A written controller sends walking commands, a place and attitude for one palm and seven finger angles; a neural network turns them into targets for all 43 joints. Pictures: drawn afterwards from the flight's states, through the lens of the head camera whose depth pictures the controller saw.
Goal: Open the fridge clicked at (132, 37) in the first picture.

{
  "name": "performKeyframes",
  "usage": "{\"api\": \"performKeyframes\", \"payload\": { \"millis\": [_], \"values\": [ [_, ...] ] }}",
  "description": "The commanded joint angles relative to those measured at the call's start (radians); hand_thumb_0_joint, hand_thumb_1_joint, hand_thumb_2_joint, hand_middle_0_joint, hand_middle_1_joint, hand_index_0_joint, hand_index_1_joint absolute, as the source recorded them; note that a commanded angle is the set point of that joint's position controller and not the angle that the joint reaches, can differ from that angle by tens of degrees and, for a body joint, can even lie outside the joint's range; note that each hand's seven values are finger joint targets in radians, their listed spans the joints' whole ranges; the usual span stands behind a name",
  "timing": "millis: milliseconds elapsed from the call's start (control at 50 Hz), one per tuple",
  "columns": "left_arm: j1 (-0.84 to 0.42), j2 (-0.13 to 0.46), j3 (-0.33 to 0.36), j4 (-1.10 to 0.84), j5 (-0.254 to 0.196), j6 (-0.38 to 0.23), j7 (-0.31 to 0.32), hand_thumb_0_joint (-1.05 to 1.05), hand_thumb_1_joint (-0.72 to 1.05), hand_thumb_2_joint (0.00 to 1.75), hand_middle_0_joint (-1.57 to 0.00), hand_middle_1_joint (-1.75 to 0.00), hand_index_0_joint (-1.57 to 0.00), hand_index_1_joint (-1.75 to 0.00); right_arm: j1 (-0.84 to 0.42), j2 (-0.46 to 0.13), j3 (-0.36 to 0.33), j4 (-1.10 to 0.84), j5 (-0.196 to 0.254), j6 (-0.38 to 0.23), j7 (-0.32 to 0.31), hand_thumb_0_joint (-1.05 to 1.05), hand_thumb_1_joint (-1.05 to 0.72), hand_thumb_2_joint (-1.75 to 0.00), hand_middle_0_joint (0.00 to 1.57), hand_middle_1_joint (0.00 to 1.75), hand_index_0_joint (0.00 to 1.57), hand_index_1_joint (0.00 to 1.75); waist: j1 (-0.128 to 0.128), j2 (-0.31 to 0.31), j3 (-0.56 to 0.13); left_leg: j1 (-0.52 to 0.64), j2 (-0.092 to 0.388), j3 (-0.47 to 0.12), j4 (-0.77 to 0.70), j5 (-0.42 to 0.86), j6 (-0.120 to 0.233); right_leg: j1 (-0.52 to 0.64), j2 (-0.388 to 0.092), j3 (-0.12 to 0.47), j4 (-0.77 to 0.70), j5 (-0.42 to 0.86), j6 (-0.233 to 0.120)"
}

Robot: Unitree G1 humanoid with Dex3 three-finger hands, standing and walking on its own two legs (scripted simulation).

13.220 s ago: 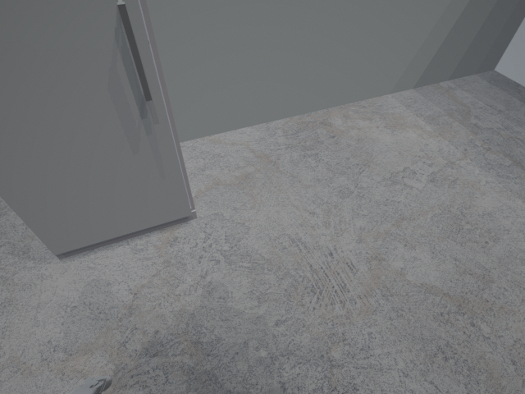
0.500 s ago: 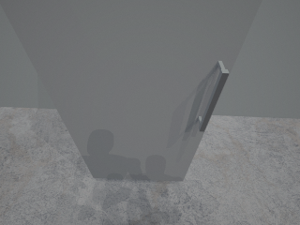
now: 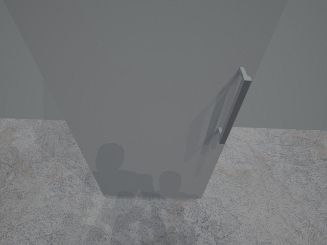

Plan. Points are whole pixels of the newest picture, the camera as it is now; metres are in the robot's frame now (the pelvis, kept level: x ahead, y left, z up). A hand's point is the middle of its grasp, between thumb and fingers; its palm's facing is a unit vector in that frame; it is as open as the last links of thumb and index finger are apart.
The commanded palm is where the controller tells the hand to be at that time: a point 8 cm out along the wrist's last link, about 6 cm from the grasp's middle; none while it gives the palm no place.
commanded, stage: raise the hand to about handle height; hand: right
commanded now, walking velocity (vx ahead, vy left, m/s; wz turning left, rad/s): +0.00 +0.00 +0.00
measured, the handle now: (230, 110) +0.47 -0.17 +0.07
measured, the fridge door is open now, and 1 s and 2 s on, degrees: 0 0 0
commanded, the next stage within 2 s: none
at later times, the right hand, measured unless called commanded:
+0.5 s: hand out of the picture +0.12 -0.24 -0.05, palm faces +0.08 +1.00 +0.00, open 8.8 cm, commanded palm +0.12 -0.30 -0.03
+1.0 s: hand (305, 232) +0.17 -0.28 +0.02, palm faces +0.03 +1.00 -0.07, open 11.8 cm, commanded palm +0.14 -0.34 +0.03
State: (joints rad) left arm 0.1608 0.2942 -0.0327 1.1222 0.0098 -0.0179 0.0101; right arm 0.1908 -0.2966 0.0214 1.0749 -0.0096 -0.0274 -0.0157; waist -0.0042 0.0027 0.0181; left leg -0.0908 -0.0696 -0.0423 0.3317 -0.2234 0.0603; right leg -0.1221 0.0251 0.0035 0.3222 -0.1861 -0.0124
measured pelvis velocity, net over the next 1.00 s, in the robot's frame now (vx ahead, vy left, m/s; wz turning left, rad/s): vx -0.05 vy -0.05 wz -0.04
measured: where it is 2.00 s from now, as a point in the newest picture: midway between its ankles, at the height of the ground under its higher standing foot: outside the picture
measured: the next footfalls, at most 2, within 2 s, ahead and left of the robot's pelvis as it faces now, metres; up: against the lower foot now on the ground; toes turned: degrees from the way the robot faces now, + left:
none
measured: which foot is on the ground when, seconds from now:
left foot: down 0.00-1.00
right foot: down 0.00-1.00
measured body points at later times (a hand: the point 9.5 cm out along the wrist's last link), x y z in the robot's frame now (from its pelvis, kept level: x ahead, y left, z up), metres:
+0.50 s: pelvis -0.06 -0.01 -0.09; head -0.03 -0.03 +0.36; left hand +0.17 +0.21 -0.13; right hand +0.11 -0.29 -0.04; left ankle -0.03 +0.08 -0.75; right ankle -0.01 -0.11 -0.75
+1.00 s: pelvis -0.05 -0.05 -0.05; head -0.03 -0.06 +0.40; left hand +0.12 +0.19 -0.12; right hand +0.16 -0.34 +0.03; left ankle -0.03 +0.08 -0.75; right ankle -0.01 -0.11 -0.75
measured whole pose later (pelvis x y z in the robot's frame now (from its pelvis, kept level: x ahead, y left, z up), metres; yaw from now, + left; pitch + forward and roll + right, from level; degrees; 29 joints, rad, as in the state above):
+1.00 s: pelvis -0.05 -0.05 -0.05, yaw -3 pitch +7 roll +3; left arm 0.30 0.26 -0.04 0.57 -0.04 -0.26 0.08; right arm 0.29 -0.34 -0.28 0.03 0.33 -0.25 0.36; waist 0.00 -0.03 -0.09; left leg -0.55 -0.05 0.02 0.84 -0.41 0.00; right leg -0.64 0.06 0.03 0.91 -0.38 -0.07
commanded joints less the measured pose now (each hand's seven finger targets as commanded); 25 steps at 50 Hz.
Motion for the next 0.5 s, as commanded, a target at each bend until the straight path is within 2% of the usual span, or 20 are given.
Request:
{"api": "performKeyframes", "payload": {
  "millis": [0, 20, 40, 60, 80, 100, 120, 140, 160, 180, 220, 240, 260, 280, 300, 320, 360, 380, 440, 480],
  "values": [
    [-0.017, 0.178, 0.035, -0.045, -0.002, -0.025, 0.015, 0.00, 0.90, 0.90, -0.20, -0.30, -0.20, -0.30, -0.003, -0.188, -0.040, -0.048, 0.004, -0.019, -0.009, 0.00, -0.90, -0.90, 0.20, 0.30, 0.20, 0.30, 0.001, 0.012, -0.034, -0.029, 0.179, -0.134, -0.045, 0.244, -0.018, 0.034, -0.138, 0.108, -0.022, 0.187, -0.019],
    [-0.021, 0.076, 0.037, -0.107, -0.015, -0.027, 0.015, 0.00, 0.90, 0.90, -0.20, -0.30, -0.20, -0.30, 0.116, -0.066, -0.036, -0.024, -0.007, -0.038, -0.063, 0.00, -0.90, -0.90, 0.20, 0.30, 0.20, 0.30, -0.003, -0.005, -0.014, -0.013, 0.247, -0.141, 0.004, 0.685, -0.124, -0.055, -0.121, -0.001, 0.219, 0.165, 0.005],
    [0.055, 0.170, 0.093, -0.433, -0.049, -0.134, 0.054, 0.00, 0.90, 0.90, -0.20, -0.30, -0.20, -0.30, -0.606, -0.488, -0.452, -1.324, 0.146, -0.252, -0.035, 0.00, -0.88, -0.89, 0.20, 0.32, 0.20, 0.32, 0.078, -0.064, -0.470, 0.044, 0.118, -0.047, 0.106, 0.597, -0.038, 0.146, 0.029, 0.025, 0.084, 0.318, -0.022],
    [0.040, 0.116, 0.077, -0.441, -0.039, -0.198, 0.082, 0.00, 0.90, 0.90, -0.20, -0.30, -0.20, -0.30, -0.374, -0.529, -0.458, -1.270, 0.095, -0.263, -0.032, 0.00, -0.85, -0.88, 0.20, 0.33, 0.20, 0.33, 0.003, -0.247, -0.400, -0.023, 0.079, -0.030, 0.141, 0.427, -0.015, 0.177, 0.010, -0.031, 0.109, 0.394, -0.014],
    [-0.027, 0.089, 0.065, -0.482, -0.013, -0.226, 0.076, 0.00, 0.90, 0.90, -0.20, -0.30, -0.20, -0.30, 0.041, -0.153, -0.263, -1.068, 0.168, -0.191, 0.014, 0.00, -0.83, -0.87, 0.21, 0.34, 0.21, 0.34, 0.002, -0.323, -0.283, -0.095, 0.067, 0.042, 0.157, 0.287, -0.013, 0.155, -0.005, -0.006, 0.138, 0.481, -0.016],
    [0.021, 0.081, 0.088, -0.457, -0.028, -0.238, 0.064, 0.00, 0.90, 0.90, -0.20, -0.30, -0.20, -0.30, 0.074, -0.099, -0.308, -0.893, 0.188, -0.197, 0.031, 0.00, -0.81, -0.86, 0.21, 0.36, 0.21, 0.36, 0.046, -0.149, -0.174, -0.206, 0.064, 0.083, 0.158, 0.258, -0.031, 0.068, -0.015, 0.012, 0.205, 0.412, -0.015],
    [0.009, 0.099, 0.109, -0.482, -0.021, -0.238, 0.059, 0.00, 0.90, 0.90, -0.20, -0.30, -0.20, -0.30, 0.116, -0.060, -0.299, -0.857, 0.220, -0.250, 0.075, 0.00, -0.78, -0.85, 0.21, 0.37, 0.21, 0.37, 0.035, -0.011, -0.077, -0.325, 0.060, 0.112, 0.202, 0.205, -0.044, -0.081, -0.016, 0.027, 0.264, 0.275, -0.009],
    [-0.004, 0.102, 0.121, -0.488, -0.019, -0.241, 0.053, 0.00, 0.90, 0.90, -0.20, -0.30, -0.20, -0.30, 0.206, -0.028, -0.316, -0.742, 0.246, -0.312, 0.129, 0.00, -0.76, -0.84, 0.21, 0.39, 0.21, 0.39, 0.024, 0.146, -0.048, -0.421, 0.061, 0.115, 0.248, 0.143, -0.056, -0.211, -0.012, 0.027, 0.320, 0.154, -0.008],
    [-0.005, 0.093, 0.124, -0.518, -0.023, -0.255, 0.042, 0.00, 0.90, 0.90, -0.20, -0.30, -0.20, -0.30, 0.330, 0.032, -0.305, -0.672, 0.272, -0.385, 0.201, 0.00, -0.74, -0.83, 0.21, 0.40, 0.21, 0.40, -0.011, 0.194, -0.055, -0.440, 0.065, 0.104, 0.311, 0.144, -0.051, -0.295, 0.006, 0.023, 0.374, 0.110, -0.002],
    [-0.028, 0.092, 0.120, -0.544, -0.024, -0.266, 0.030, 0.00, 0.90, 0.90, -0.20, -0.30, -0.20, -0.30, 0.357, 0.060, -0.271, -0.683, 0.301, -0.464, 0.275, 0.00, -0.71, -0.82, 0.21, 0.42, 0.21, 0.42, -0.034, 0.201, -0.089, -0.490, 0.065, 0.091, 0.376, 0.074, -0.050, -0.393, 0.010, 0.015, 0.428, 0.040, 0.008],
    [-0.058, 0.096, 0.120, -0.606, -0.035, -0.294, 0.014, 0.00, 0.90, 0.90, -0.20, -0.30, -0.20, -0.30, 0.337, 0.036, -0.265, -0.725, 0.349, -0.596, 0.412, 0.00, -0.67, -0.80, 0.22, 0.45, 0.22, 0.45, -0.038, 0.172, -0.163, -0.553, 0.083, 0.031, 0.455, -0.036, -0.049, -0.520, 0.015, 0.010, 0.531, -0.070, 0.018],
    [-0.059, 0.099, 0.118, -0.638, -0.044, -0.307, 0.009, 0.00, 0.90, 0.90, -0.20, -0.30, -0.20, -0.30, 0.306, -0.014, -0.292, -0.748, 0.367, -0.635, 0.479, 0.00, -0.64, -0.79, 0.22, 0.47, 0.22, 0.47, -0.033, 0.133, -0.196, -0.560, 0.095, -0.015, 0.472, -0.094, -0.049, -0.576, 0.019, 0.011, 0.572, -0.115, 0.019],
    [-0.043, 0.115, 0.117, -0.660, -0.052, -0.311, 0.007, 0.00, 0.90, 0.90, -0.20, -0.30, -0.20, -0.30, 0.274, -0.089, -0.348, -0.738, 0.386, -0.646, 0.544, 0.00, -0.62, -0.78, 0.22, 0.48, 0.22, 0.48, -0.029, 0.098, -0.208, -0.563, 0.104, -0.061, 0.486, -0.132, -0.042, -0.608, 0.018, 0.013, 0.606, -0.138, 0.018],
    [-0.057, 0.119, 0.118, -0.708, -0.054, -0.312, 0.015, 0.00, 0.90, 0.90, -0.20, -0.30, -0.20, -0.30, 0.204, -0.128, -0.369, -0.819, 0.405, -0.632, 0.578, 0.00, -0.60, -0.77, 0.22, 0.50, 0.22, 0.50, -0.037, 0.086, -0.280, -0.557, 0.101, -0.077, 0.487, -0.211, -0.049, -0.625, 0.018, 0.000, 0.623, -0.166, 0.004],
    [-0.056, 0.115, 0.116, -0.740, -0.060, -0.310, 0.025, 0.00, 0.90, 0.90, -0.20, -0.30, -0.20, -0.30, 0.162, -0.159, -0.405, -0.863, 0.427, -0.600, 0.583, 0.00, -0.57, -0.76, 0.22, 0.51, 0.22, 0.51, -0.042, 0.080, -0.300, -0.565, 0.095, -0.088, 0.472, -0.314, -0.051, -0.643, 0.014, -0.002, 0.626, -0.205, -0.005],
    [-0.047, 0.107, 0.109, -0.762, -0.062, -0.307, 0.038, 0.00, 0.90, 0.90, -0.20, -0.30, -0.20, -0.30, 0.114, -0.152, -0.398, -0.926, 0.446, -0.570, 0.576, 0.00, -0.55, -0.75, 0.22, 0.53, 0.22, 0.53, -0.035, 0.059, -0.306, -0.573, 0.091, -0.092, 0.460, -0.379, -0.057, -0.642, 0.010, -0.002, 0.631, -0.229, -0.015],
    [-0.031, 0.101, 0.097, -0.766, -0.058, -0.295, 0.059, 0.00, 0.90, 0.90, -0.20, -0.30, -0.20, -0.30, -0.004, -0.199, -0.425, -1.070, 0.454, -0.540, 0.522, 0.00, -0.50, -0.73, 0.23, 0.55, 0.23, 0.55, -0.021, 0.017, -0.278, -0.602, 0.073, -0.094, 0.446, -0.480, -0.051, -0.640, -0.009, 0.020, 0.626, -0.277, -0.025],
    [-0.020, 0.093, 0.092, -0.775, -0.055, -0.290, 0.066, 0.00, 0.90, 0.90, -0.20, -0.30, -0.20, -0.30, -0.037, -0.193, -0.409, -1.163, 0.436, -0.532, 0.488, 0.00, -0.48, -0.72, 0.23, 0.57, 0.23, 0.57, -0.018, -0.043, -0.303, -0.602, 0.067, -0.076, 0.451, -0.464, -0.044, -0.597, -0.013, 0.028, 0.607, -0.279, -0.030],
    [0.008, 0.086, 0.076, -0.746, -0.047, -0.289, 0.083, 0.00, 0.90, 0.90, -0.20, -0.30, -0.20, -0.30, -0.077, -0.163, -0.334, -1.294, 0.362, -0.511, 0.402, 0.00, -0.41, -0.69, 0.24, 0.62, 0.24, 0.62, 0.026, -0.115, -0.285, -0.646, 0.040, 0.009, 0.490, -0.323, -0.032, -0.505, -0.028, 0.068, 0.565, -0.265, -0.037],
    [0.016, 0.089, 0.064, -0.725, -0.044, -0.287, 0.090, 0.00, 0.90, 0.90, -0.20, -0.30, -0.20, -0.30, -0.073, -0.156, -0.297, -1.277, 0.334, -0.478, 0.383, 0.00, -0.36, -0.67, 0.24, 0.64, 0.24, 0.64, 0.047, -0.099, -0.240, -0.657, 0.032, 0.034, 0.488, -0.293, -0.031, -0.503, -0.033, 0.091, 0.544, -0.277, -0.035]
  ]
}}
